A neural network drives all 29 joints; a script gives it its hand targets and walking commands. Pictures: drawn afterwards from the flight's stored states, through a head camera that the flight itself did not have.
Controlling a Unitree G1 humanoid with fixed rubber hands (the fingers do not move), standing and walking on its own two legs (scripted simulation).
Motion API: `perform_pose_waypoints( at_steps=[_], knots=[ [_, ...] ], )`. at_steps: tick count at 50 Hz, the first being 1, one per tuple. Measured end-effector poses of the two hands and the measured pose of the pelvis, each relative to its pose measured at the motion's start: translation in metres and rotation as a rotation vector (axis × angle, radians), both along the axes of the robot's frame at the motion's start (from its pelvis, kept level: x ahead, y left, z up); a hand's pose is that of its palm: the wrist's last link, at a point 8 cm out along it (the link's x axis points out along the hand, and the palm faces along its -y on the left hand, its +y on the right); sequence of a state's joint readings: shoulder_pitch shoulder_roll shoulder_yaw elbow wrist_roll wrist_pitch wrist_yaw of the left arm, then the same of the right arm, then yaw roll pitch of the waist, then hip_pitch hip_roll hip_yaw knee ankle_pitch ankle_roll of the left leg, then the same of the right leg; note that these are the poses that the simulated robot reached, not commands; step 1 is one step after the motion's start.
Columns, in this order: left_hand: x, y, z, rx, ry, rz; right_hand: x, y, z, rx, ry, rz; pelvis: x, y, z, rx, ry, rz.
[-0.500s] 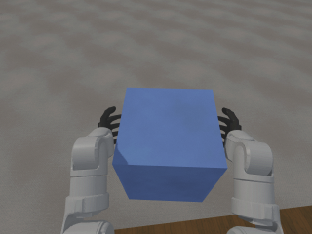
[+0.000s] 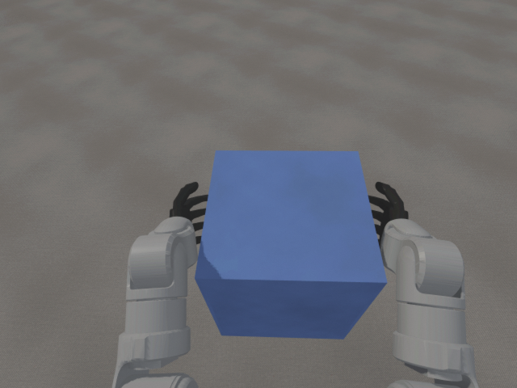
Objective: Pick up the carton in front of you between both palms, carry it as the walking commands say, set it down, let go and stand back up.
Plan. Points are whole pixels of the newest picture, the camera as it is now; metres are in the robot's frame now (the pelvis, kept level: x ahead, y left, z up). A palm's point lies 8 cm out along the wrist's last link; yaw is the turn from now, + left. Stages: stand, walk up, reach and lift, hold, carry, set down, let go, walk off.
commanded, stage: carry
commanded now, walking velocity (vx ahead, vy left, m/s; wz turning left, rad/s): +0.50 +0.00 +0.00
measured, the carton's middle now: (284, 251) +0.34 +0.02 +0.03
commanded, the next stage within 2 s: none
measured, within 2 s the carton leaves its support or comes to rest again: neither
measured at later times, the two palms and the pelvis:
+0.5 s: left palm (219, 147) +0.67 +0.19 -0.04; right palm (340, 153) +0.66 -0.11 -0.04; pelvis +0.33 +0.04 -0.13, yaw +0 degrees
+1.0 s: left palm (244, 86) +0.95 +0.15 -0.03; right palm (342, 83) +0.98 -0.15 -0.03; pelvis +0.66 -0.02 -0.10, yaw +3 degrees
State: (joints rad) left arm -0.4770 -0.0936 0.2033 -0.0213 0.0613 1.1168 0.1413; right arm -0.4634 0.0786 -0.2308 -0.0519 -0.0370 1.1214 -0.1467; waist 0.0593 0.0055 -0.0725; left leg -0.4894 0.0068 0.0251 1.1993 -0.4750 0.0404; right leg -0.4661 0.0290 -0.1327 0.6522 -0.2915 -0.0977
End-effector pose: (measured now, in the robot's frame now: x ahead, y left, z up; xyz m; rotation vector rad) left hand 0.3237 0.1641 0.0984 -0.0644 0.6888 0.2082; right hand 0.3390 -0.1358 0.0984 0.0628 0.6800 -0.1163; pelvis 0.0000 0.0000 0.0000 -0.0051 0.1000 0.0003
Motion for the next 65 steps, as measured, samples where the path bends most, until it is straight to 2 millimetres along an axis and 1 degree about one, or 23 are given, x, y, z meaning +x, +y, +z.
perform_pose_waypoints(
  at_steps=[3,8,11,14,16,18,20,22,25,27,29,32,35,37,40,42,44,48,52,56,60,62,65],
  knots=[
    [0.026,0.002,-0.005,-0.012,0.016,0.015,0.03,0.002,-0.003,0.011,0.018,-0.004,0.029,-0.004,0.004,0.009,0.004,0.005],
    [0.089,0.006,0.002,-0.018,-0.055,0.018,0.09,0.006,0.002,0.01,-0.053,-0.004,0.083,-0.003,0.0,0.001,0.014,0.004],
    [0.13,0.012,0.0,-0.009,-0.076,0.018,0.13,0.012,-0.004,0.016,-0.074,-0.001,0.123,0.003,-0.009,-0.006,0.011,-0.008],
    [0.174,0.021,-0.012,0.0,-0.084,0.015,0.173,0.021,-0.019,0.028,-0.083,-0.006,0.17,0.012,-0.029,-0.019,-0.005,-0.013],
    [0.207,0.028,-0.025,0.005,-0.098,0.007,0.205,0.027,-0.032,0.026,-0.097,-0.009,0.205,0.019,-0.048,-0.03,-0.02,-0.016],
    [0.244,0.034,-0.044,0.005,-0.113,-0.008,0.239,0.033,-0.049,0.015,-0.112,-0.016,0.243,0.027,-0.075,-0.045,-0.042,-0.017],
    [0.284,0.035,-0.069,-0.001,-0.121,-0.038,0.271,0.035,-0.07,-0.012,-0.121,-0.031,0.279,0.033,-0.105,-0.037,-0.053,-0.013],
    [0.317,0.033,-0.099,-0.014,-0.092,-0.063,0.297,0.033,-0.096,-0.038,-0.092,-0.04,0.302,0.036,-0.126,-0.005,-0.037,-0.004],
    [0.35,0.023,-0.14,-0.04,0.011,-0.086,0.32,0.023,-0.134,-0.038,0.012,-0.08,0.332,0.04,-0.133,0.014,-0.023,-0.002],
    [0.37,0.014,-0.157,-0.056,0.052,-0.093,0.334,0.015,-0.15,-0.023,0.054,-0.115,0.351,0.042,-0.132,0.011,-0.013,-0.005],
    [0.392,0.007,-0.168,-0.066,0.065,-0.097,0.352,0.008,-0.16,-0.011,0.066,-0.142,0.372,0.042,-0.129,0.008,-0.004,-0.008],
    [0.426,-0.003,-0.176,-0.072,0.071,-0.092,0.383,-0.002,-0.171,0.013,0.073,-0.168,0.409,0.039,-0.124,0.005,0.011,-0.01],
    [0.461,-0.01,-0.179,-0.069,0.072,-0.08,0.42,-0.01,-0.176,0.033,0.074,-0.173,0.452,0.032,-0.12,0.004,0.02,-0.008],
    [0.487,-0.015,-0.179,-0.066,0.063,-0.075,0.449,-0.014,-0.178,0.041,0.067,-0.165,0.484,0.025,-0.119,0.004,0.021,-0.007],
    [0.529,-0.02,-0.177,-0.038,0.029,-0.05,0.501,-0.019,-0.18,0.04,0.036,-0.121,0.536,0.01,-0.126,0.013,0.002,0.012],
    [0.555,-0.02,-0.171,-0.013,0.006,-0.026,0.537,-0.02,-0.178,0.034,0.013,-0.071,0.564,0.002,-0.128,0.004,-0.012,0.021],
    [0.574,-0.018,-0.165,0.002,0.006,-0.004,0.568,-0.017,-0.17,0.017,0.013,-0.024,0.588,-0.006,-0.122,0.014,-0.015,0.03],
    [0.609,-0.013,-0.144,-0.008,-0.004,0.049,0.62,-0.011,-0.145,0.017,0.003,0.02,0.634,-0.019,-0.105,0.047,-0.007,0.043],
    [0.65,-0.011,-0.117,-0.011,-0.049,0.069,0.663,-0.01,-0.12,0.032,-0.04,0.029,0.682,-0.025,-0.093,0.072,0.0,0.041],
    [0.691,-0.018,-0.099,-0.006,-0.074,0.051,0.696,-0.016,-0.108,0.026,-0.066,0.01,0.734,-0.02,-0.091,0.077,-0.006,0.032],
    [0.735,-0.023,-0.098,0.019,-0.072,-0.003,0.728,-0.022,-0.109,0.025,-0.066,-0.024,0.789,-0.012,-0.097,0.067,-0.02,0.02],
    [0.759,-0.022,-0.102,0.024,-0.067,-0.025,0.747,-0.022,-0.113,0.019,-0.061,-0.037,0.819,-0.007,-0.104,0.059,-0.026,0.015],
    [0.798,-0.017,-0.114,0.019,-0.061,-0.044,0.782,-0.016,-0.122,0.006,-0.056,-0.05,0.867,0.002,-0.117,0.051,-0.037,-0.002]
  ],
)
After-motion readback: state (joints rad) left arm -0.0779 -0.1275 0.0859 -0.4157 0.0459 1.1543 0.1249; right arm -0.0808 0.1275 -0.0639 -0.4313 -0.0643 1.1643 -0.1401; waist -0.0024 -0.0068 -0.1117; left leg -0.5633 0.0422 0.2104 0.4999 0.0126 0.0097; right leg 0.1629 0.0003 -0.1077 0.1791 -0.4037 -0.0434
